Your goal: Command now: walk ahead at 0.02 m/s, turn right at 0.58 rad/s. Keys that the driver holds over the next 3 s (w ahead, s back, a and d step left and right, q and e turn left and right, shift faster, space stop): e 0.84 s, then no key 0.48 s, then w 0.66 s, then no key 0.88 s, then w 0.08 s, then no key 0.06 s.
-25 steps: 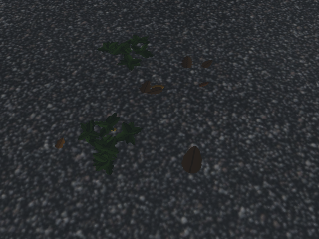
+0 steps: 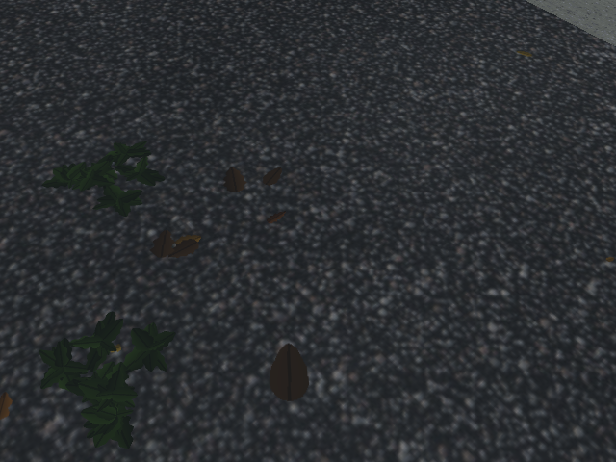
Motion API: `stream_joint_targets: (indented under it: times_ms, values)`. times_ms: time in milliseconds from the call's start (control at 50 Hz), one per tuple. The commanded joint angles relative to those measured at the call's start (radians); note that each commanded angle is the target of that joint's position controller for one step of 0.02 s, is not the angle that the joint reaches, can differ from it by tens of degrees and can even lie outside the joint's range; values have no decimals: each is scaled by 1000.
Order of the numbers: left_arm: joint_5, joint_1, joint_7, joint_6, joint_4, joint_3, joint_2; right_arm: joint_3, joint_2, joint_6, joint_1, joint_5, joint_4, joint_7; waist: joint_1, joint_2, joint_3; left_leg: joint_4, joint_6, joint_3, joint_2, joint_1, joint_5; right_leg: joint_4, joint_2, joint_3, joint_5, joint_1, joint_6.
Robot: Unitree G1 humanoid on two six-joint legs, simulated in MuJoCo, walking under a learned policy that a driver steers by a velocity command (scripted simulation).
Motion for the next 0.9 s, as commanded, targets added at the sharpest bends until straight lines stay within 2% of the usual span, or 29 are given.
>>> stream_joint_targets:
  times_ms: [20,60,100,140,180,240,280,300,320,340,360,380,400,420,440,480,580,640,700,740,760,780,800,820,840,860,880,900]
  values:
    - [-3,72,7,11,-31,47,117,-33,-123,-5,-69,19,-93,-12,24,162,-67,-151,184,-203,272,188,418,294,-73,-20,22,-146,63]
    - [-13,39,2,18,-49,33,71,-33,-126,7,-55,13,-88,-19,7,189,-52,-170,184,-110,230,189,411,244,-89,-78,76,-136,81]
    - [-16,-20,-2,16,-78,24,50,-40,-141,19,-20,9,-79,-26,-29,223,-62,-173,201,-88,245,253,406,138,-113,-104,88,-143,93]
    - [-11,-40,-10,13,-95,16,37,-51,-165,26,-15,11,-75,-27,-42,238,-86,-167,210,-65,269,269,404,29,-140,-123,73,-82,92]
    - [-7,-43,-20,13,-104,13,34,-61,-190,29,-30,18,-75,-21,-44,252,-97,-168,213,-37,288,238,405,-77,-153,-155,66,13,75]
    - [-8,-22,-31,19,-105,24,56,-69,-204,26,-37,34,-66,-9,-39,263,-96,-149,205,-22,314,224,378,-217,-147,-194,88,102,40]
    - [-9,28,-39,21,-91,30,52,-71,-206,23,-59,53,-59,-5,-1,248,-92,-91,167,8,309,199,346,-398,-130,-222,198,198,-6]
    - [-6,72,-37,20,-72,38,57,-67,-185,22,-46,60,-48,-4,17,221,-98,-29,123,44,283,155,290,-506,-104,-227,282,293,-37]
    - [-4,107,-28,16,-67,54,102,-58,-144,19,5,46,-28,0,16,94,-105,118,43,124,228,27,142,-579,-156,-115,459,440,-79]
    - [3,126,-9,10,-93,81,236,-27,-62,18,-6,-17,-78,8,-14,-273,-111,457,-68,198,89,-294,-396,-566,-449,281,884,606,-215]
    - [42,140,-21,-14,-105,71,226,-40,-113,11,-113,-1,-109,-2,70,-229,-162,635,-80,30,17,-371,-473,-599,-537,393,888,519,-387]
    - [48,112,-26,-33,-95,60,196,-52,-149,13,-140,24,-106,-9,63,-136,-124,699,-68,-12,35,-376,-401,-619,-483,315,770,477,-361]
    - [29,58,-19,-42,-89,52,165,-58,-155,17,-130,29,-93,-15,31,-97,-88,684,-58,-25,47,-381,-307,-618,-419,245,681,450,-299]
    - [8,15,-11,-38,-93,41,132,-61,-152,22,-113,21,-74,-23,13,-70,-80,658,-60,-31,55,-376,-243,-614,-377,204,634,436,-254]
    - [-1,-15,-5,-33,-97,33,123,-64,-154,25,-94,15,-70,-25,-4,-84,-77,652,-68,-28,46,-340,-191,-614,-352,179,655,397,-242]
    - [8,-14,5,-28,-97,28,115,-60,-134,20,-70,19,-61,-17,-15,-89,-106,639,-78,-19,19,-291,-130,-614,-327,165,669,386,-242]
    - [5,13,19,-21,-86,38,141,-44,-101,14,-115,25,-69,-8,13,-94,-104,379,-87,-37,-7,-244,-99,-603,-309,224,532,405,-241]
    - [7,4,14,-15,-89,42,153,-44,-106,7,-125,31,-73,2,22,-107,-88,275,-79,-45,-26,-170,-128,-599,-303,287,459,354,-247]
    - [2,-10,5,-9,-92,44,156,-47,-114,-4,-116,37,-75,13,24,-117,-89,182,-65,-50,-44,-104,-149,-580,-294,355,489,348,-244]
    - [-5,-25,2,-4,-93,44,154,-50,-116,-13,-95,40,-74,21,13,-121,-98,82,-51,-50,-51,-50,-129,-555,-281,393,533,361,-233]
    - [-12,-42,4,-1,-96,43,150,-52,-115,-17,-68,40,-66,25,-9,-116,-103,-18,-40,-41,-52,8,-68,-532,-261,394,538,351,-214]
    - [-20,-54,7,2,-98,40,141,-56,-120,-20,-35,36,-55,26,-31,-103,-106,-139,-24,-32,-37,98,50,-505,-230,379,493,314,-179]
    - [-15,-24,10,1,-98,30,106,-69,-167,-18,-8,24,-53,21,-21,-27,-134,-169,21,-118,88,225,138,-418,-180,326,319,222,-126]
    - [-8,45,7,-5,-101,21,64,-82,-250,-6,-47,7,-67,14,48,247,-112,-185,147,-335,292,300,356,-216,-17,123,-41,34,-55]
    - [-3,27,9,-15,-102,47,143,-79,-223,-8,-34,-16,-70,17,10,309,-88,-216,285,-472,417,230,417,21,-7,37,-198,-58,-1]
    - [0,40,9,-16,-82,65,192,-62,-173,-10,-68,-7,-85,13,22,219,-73,-208,291,-410,394,197,382,161,-58,45,-135,-55,25]
    - [-2,49,11,-9,-57,68,180,-51,-137,-8,-110,6,-90,9,35,176,-52,-196,245,-312,319,175,332,211,-65,36,-73,-50,43]
    - [1,61,15,2,-40,62,150,-44,-123,-6,-126,19,-93,6,34,162,-40,-188,214,-250,269,179,301,248,-62,31,-25,-60,59]
Next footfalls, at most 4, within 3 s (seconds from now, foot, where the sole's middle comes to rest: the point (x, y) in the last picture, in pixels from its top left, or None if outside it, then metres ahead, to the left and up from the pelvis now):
0.32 right None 0.01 -0.14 -0.77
0.80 left None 0.10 0.06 -0.77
1.16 right None -0.07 -0.15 -0.77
1.60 left None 0.13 0.01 -0.77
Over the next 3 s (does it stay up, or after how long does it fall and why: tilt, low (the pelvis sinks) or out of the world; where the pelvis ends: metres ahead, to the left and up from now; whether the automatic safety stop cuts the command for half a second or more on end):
stays up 0.39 -0.25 0.00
